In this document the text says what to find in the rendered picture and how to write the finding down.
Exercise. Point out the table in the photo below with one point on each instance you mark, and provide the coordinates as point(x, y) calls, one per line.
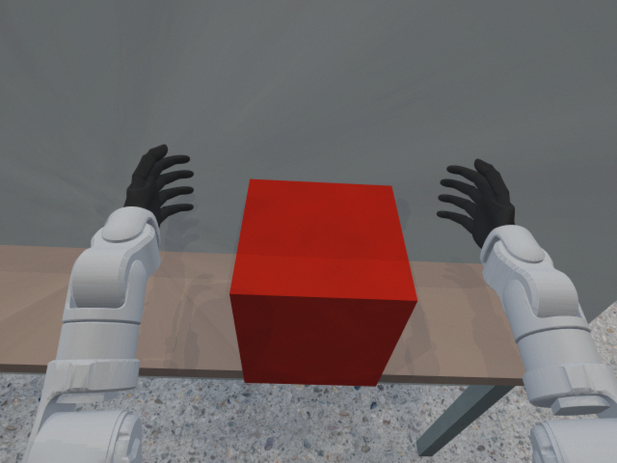
point(458, 332)

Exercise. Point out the robot right hand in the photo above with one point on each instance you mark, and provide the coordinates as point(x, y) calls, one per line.
point(491, 208)

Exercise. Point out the robot right upper arm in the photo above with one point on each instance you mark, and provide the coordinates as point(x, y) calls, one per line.
point(575, 441)

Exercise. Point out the carton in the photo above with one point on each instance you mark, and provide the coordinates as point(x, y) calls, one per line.
point(322, 288)

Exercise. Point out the left robot forearm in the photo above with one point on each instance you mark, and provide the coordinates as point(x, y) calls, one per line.
point(104, 306)

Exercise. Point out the right robot forearm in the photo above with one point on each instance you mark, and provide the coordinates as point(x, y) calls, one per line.
point(563, 368)

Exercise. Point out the robot left upper arm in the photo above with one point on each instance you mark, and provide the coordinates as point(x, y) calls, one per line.
point(113, 436)

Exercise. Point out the robot left hand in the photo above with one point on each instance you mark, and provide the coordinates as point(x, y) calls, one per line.
point(147, 182)

